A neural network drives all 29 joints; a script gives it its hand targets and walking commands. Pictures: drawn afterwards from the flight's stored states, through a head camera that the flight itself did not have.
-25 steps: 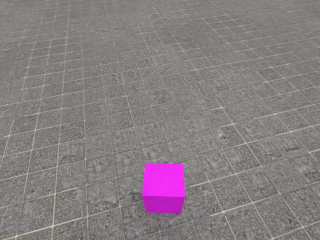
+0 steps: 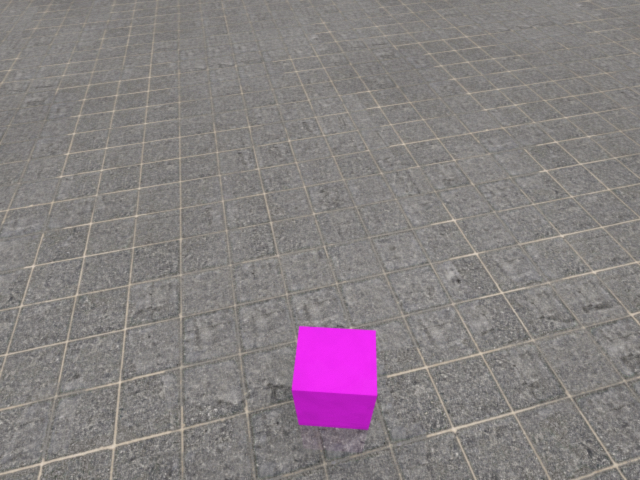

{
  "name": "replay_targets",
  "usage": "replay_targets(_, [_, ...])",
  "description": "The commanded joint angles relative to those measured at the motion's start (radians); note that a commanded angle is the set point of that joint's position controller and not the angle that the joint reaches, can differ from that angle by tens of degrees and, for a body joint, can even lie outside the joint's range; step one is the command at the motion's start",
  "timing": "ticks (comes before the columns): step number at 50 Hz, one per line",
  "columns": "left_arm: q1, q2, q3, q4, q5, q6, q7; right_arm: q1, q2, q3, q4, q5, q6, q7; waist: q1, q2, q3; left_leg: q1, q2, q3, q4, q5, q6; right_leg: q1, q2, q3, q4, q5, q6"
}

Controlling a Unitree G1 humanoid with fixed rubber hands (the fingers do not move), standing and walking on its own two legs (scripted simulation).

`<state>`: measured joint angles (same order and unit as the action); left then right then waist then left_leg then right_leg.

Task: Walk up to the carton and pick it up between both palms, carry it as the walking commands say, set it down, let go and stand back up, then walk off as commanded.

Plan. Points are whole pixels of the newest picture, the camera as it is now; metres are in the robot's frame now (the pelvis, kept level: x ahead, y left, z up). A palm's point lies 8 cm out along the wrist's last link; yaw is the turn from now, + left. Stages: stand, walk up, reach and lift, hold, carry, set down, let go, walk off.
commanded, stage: walk up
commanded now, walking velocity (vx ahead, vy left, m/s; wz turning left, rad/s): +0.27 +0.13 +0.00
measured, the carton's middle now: (335, 380) +0.48 +0.01 -0.63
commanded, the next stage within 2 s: none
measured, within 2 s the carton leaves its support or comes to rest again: neither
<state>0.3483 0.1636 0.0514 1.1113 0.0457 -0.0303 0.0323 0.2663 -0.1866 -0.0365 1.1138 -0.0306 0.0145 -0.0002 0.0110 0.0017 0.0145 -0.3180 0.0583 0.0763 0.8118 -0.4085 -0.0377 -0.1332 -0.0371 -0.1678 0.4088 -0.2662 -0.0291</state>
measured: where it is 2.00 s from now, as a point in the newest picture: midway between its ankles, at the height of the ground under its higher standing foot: outside the picture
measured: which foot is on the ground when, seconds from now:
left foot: up 0.00-0.16, down 0.18-0.64, up 0.66-1.00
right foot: down 0.00-0.20, up 0.22-0.62, down 0.64-1.00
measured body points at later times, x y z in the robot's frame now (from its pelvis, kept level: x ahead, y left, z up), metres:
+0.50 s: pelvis +0.09 +0.04 +0.00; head +0.12 +0.07 +0.45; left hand +0.14 +0.28 -0.17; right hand +0.08 -0.16 -0.15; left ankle +0.10 +0.17 -0.74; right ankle +0.12 -0.10 -0.70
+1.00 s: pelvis +0.11 -0.03 -0.01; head +0.13 -0.04 +0.44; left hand +0.12 +0.19 -0.16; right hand +0.17 -0.26 -0.16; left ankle +0.08 +0.09 -0.74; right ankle +0.16 -0.11 -0.74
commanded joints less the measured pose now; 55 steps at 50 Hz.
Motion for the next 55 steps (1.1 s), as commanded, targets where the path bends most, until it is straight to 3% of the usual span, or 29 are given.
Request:
replay_targets(1, [0.085,0.135,0.035,-0.04,-0.004,-0.014,0.003,-0.021,-0.047,-0.008,-0.088,0.003,-0.027,0.018,-0.008,-0.13,0.172,-0.255,0.074,-0.076,0.06,0.05,-0.006,-0.023,-0.345,0.362,-0.336,-0.352,-0.074])
replay_targets(4, [0.065,0.125,0.028,-0.067,-0.006,-0.012,-0.008,-0.032,-0.036,0.009,-0.093,0.002,-0.037,0.023,-0.033,-0.205,0.147,-0.046,0.018,0.02,-0.147,0.103,-0.013,-0.114,-0.208,0.141,-0.262,-0.183,-0.051])
replay_targets(5, [0.09,0.129,0.027,-0.066,-0.003,-0.007,-0.012,-0.041,-0.042,0.011,-0.097,0.005,-0.036,0.021,-0.03,-0.201,0.144,-0.008,0.004,0.056,-0.188,0.102,-0.013,-0.131,-0.197,0.123,-0.235,-0.181,-0.056])
replay_targets(8, [0.097,0.131,0.025,-0.074,-0.006,0.006,-0.019,0.063,-0.059,0.006,-0.06,0.005,-0.042,0.005,-0.068,-0.106,0.094,0.154,-0.01,0.109,-0.298,0.166,-0.009,-0.187,-0.153,0.086,-0.087,-0.228,-0.04])
replay_targets(9, [0.101,0.102,0.015,-0.082,-0.007,0.005,-0.019,0.123,-0.085,-0.002,-0.038,0.003,-0.051,-0.002,-0.081,-0.029,0.075,0.22,0.021,0.068,-0.328,0.148,-0.003,-0.222,-0.112,0.067,0.008,-0.266,-0.022])
replay_targets(10, [0.09,0.055,0.004,-0.1,-0.011,0.003,-0.022,0.196,-0.143,-0.016,-0.02,-0.007,-0.061,-0.008,-0.098,0.162,0.078,0.216,0.191,-0.166,-0.485,-0.007,0.023,-0.277,-0.037,-0.001,0.259,-0.275,0.014])
replay_targets(11, [0.11,0.026,0.003,-0.125,-0.013,0.012,-0.023,0.263,-0.231,-0.043,-0.033,-0.007,-0.062,-0.014,-0.09,0.334,0.052,0.225,0.423,-0.583,-0.694,-0.232,0.108,-0.413,0.022,0.019,0.531,-0.392,0.048])
replay_targets(12, [0.091,0.088,0.03,-0.114,-0.011,0.028,-0.025,0.279,-0.261,-0.05,-0.045,-0.007,-0.055,-0.025,-0.076,0.209,0.08,0.208,0.488,-0.66,-0.688,-0.153,0.141,-0.443,-0.02,0.161,0.658,-0.327,0.037])
replay_targets(14, [0.054,0.065,0.016,-0.108,-0.013,0.021,-0.031,0.152,-0.172,-0.035,-0.081,-0.005,-0.069,-0.027,-0.046,0.142,0.102,0.153,0.386,-0.44,-0.669,-0.02,0.137,-0.453,-0.069,0.185,0.671,-0.132,0.031])
replay_targets(17, [0.084,0.045,0.015,-0.087,-0.012,0.03,-0.03,0.093,-0.093,-0.02,-0.108,-0.005,-0.079,-0.034,-0.008,0.161,0.029,0.15,0.29,-0.233,-0.599,0.299,0.121,-0.346,-0.071,0.149,0.604,-0.04,0.051])
replay_targets(19, [0.063,0.021,0.011,-0.086,-0.015,0.041,-0.023,0.101,-0.068,-0.017,-0.101,-0.001,-0.085,-0.031,-0.014,0.186,0.027,0.122,0.258,-0.15,-0.59,0.339,0.124,-0.299,-0.05,0.107,0.519,-0.044,0.047])
replay_targets(20, [0.042,0.017,0.012,-0.087,-0.019,0.047,-0.019,0.098,-0.065,-0.016,-0.094,0.0,-0.086,-0.032,-0.013,0.187,0.056,0.099,0.261,-0.128,-0.578,0.464,0.122,-0.29,-0.041,0.098,0.476,-0.053,0.052])
replay_targets(22, [0.016,0.047,0.025,-0.101,-0.027,0.06,-0.016,0.121,-0.108,-0.027,-0.088,0.009,-0.08,-0.044,-0.013,0.173,0.049,0.152,0.29,-0.104,-0.475,0.916,0.139,-0.306,-0.021,0.106,0.417,-0.098,0.07])
replay_targets(23, [0.0,0.056,0.025,-0.108,-0.029,0.062,-0.016,0.132,-0.12,-0.031,-0.088,0.01,-0.075,-0.047,-0.019,0.186,0.015,0.18,0.29,-0.093,-0.453,0.945,0.149,-0.301,-0.017,0.102,0.397,-0.104,0.073])
replay_targets(27, [-0.049,0.06,0.019,-0.127,-0.035,0.068,-0.024,0.095,-0.141,-0.049,-0.112,0.0,-0.037,-0.049,-0.01,0.235,0.0,0.114,0.308,-0.119,-0.436,0.704,0.165,-0.239,-0.01,0.095,0.284,-0.09,0.062])
replay_targets(30, [-0.022,0.078,0.016,-0.125,-0.037,0.065,-0.033,0.052,-0.173,-0.072,-0.134,0.004,-0.007,-0.052,0.04,0.188,0.012,0.048,0.296,-0.114,-0.367,0.472,0.126,-0.14,-0.012,0.072,0.082,0.028,0.041])
replay_targets(31, [0.008,0.104,0.023,-0.115,-0.034,0.054,-0.033,0.06,-0.145,-0.065,-0.146,0.006,-0.002,-0.048,0.056,0.116,-0.014,0.005,0.249,-0.075,-0.286,0.351,0.099,-0.047,-0.041,0.075,0.008,0.094,0.025])
replay_targets(32, [0.042,0.171,0.043,-0.11,-0.025,0.04,-0.031,0.087,-0.089,-0.05,-0.167,0.008,0.0,-0.043,0.058,-0.09,-0.054,-0.064,0.146,0.007,-0.108,0.188,0.055,0.031,-0.19,0.23,-0.066,0.205,0.003])
replay_targets(33, [0.048,0.229,0.05,-0.106,-0.013,0.031,-0.024,0.058,-0.027,-0.015,-0.18,0.01,0.009,-0.049,0.052,-0.322,-0.067,-0.169,0.008,0.045,0.105,-0.177,0.019,0.012,-0.346,0.453,-0.129,0.378,-0.096])
replay_targets(34, [0.049,0.231,0.047,-0.102,-0.018,0.03,-0.015,0.016,-0.042,-0.014,-0.2,0.008,0.024,-0.053,0.047,-0.31,-0.068,-0.183,0.004,-0.026,0.254,-0.24,0.021,-0.016,-0.348,0.459,-0.114,0.457,-0.172])
replay_targets(35, [0.013,0.201,0.04,-0.1,-0.023,0.022,-0.004,0.0,-0.043,-0.017,-0.191,0.008,0.025,-0.048,0.031,-0.218,-0.047,-0.197,0.007,-0.07,0.309,-0.203,0.028,-0.019,-0.329,0.42,-0.117,0.456,-0.173])
replay_targets(37, [-0.078,0.131,0.015,-0.118,-0.025,-0.007,0.004,0.063,-0.042,-0.014,-0.115,0.017,0.021,-0.035,-0.009,-0.076,-0.03,-0.138,0.015,-0.12,0.224,-0.044,0.024,-0.035,-0.285,0.352,-0.134,0.47,-0.124])
replay_targets(41, [-0.112,0.105,0.009,-0.102,-0.03,-0.018,0.006,0.089,-0.033,-0.015,-0.075,0.023,0.032,-0.027,-0.025,-0.128,-0.072,-0.015,-0.026,-0.106,0.059,0.005,0.025,-0.043,-0.238,0.28,-0.133,0.453,-0.104])
replay_targets(46, [-0.078,0.121,0.008,-0.063,-0.022,-0.006,0.006,0.018,-0.025,-0.004,-0.081,0.028,0.022,-0.033,-0.004,-0.121,-0.038,0.035,-0.033,-0.113,-0.178,0.004,0.033,-0.025,-0.25,0.343,-0.176,0.293,-0.116])
replay_targets(49, [-0.08,0.131,0.011,-0.04,-0.033,0.004,0.002,0.062,-0.017,0.005,-0.053,0.029,0.002,-0.037,-0.035,-0.082,-0.046,0.154,-0.031,-0.084,-0.418,0.16,0.042,-0.041,-0.206,0.312,-0.149,0.175,-0.074])
replay_targets(51, [-0.077,0.101,0.001,-0.043,-0.036,0.006,-0.003,0.083,-0.055,0.001,-0.033,0.021,-0.008,-0.04,-0.042,-0.017,-0.039,0.227,0.049,-0.139,-0.477,0.221,0.058,-0.118,-0.144,0.266,-0.127,0.055,-0.027])
replay_targets(52, [-0.073,0.071,-0.006,-0.044,-0.04,0.007,-0.005,0.035,-0.067,0.001,-0.032,0.018,-0.01,-0.035,-0.024,0.079,0.015,0.158,0.081,-0.178,-0.513,0.161,0.075,-0.128,-0.094,0.228,-0.128,0.007,-0.004])
replay_targets(53, [-0.069,0.06,-0.005,-0.046,-0.039,0.008,-0.004,0.012,-0.07,0.006,-0.037,0.016,-0.013,-0.035,-0.007,0.11,0.053,0.08,0.094,-0.203,-0.556,0.101,0.081,-0.079,-0.069,0.197,-0.099,0.021,0.01])
replay_targets(55, [-0.04,0.059,-0.001,-0.026,-0.036,0.007,-0.003,-0.014,-0.06,0.015,-0.041,0.02,-0.021,-0.038,0.021,0.072,0.052,0.025,0.086,-0.197,-0.575,0.096,0.073,-0.006,-0.063,0.183,-0.061,0.081,0.016])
